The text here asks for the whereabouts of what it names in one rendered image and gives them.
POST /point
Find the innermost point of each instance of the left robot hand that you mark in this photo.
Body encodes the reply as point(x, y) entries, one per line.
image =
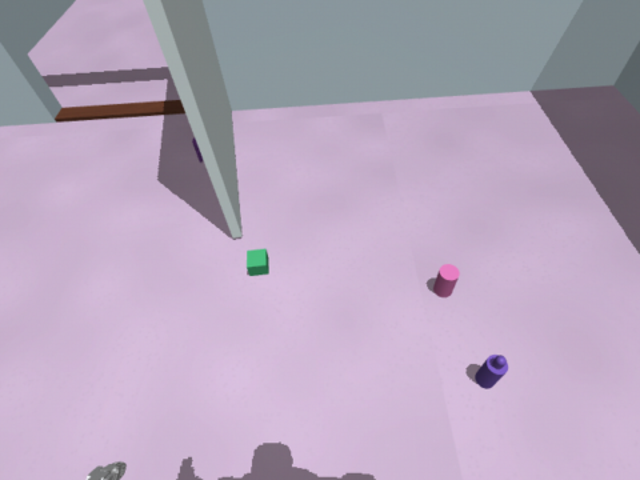
point(112, 471)

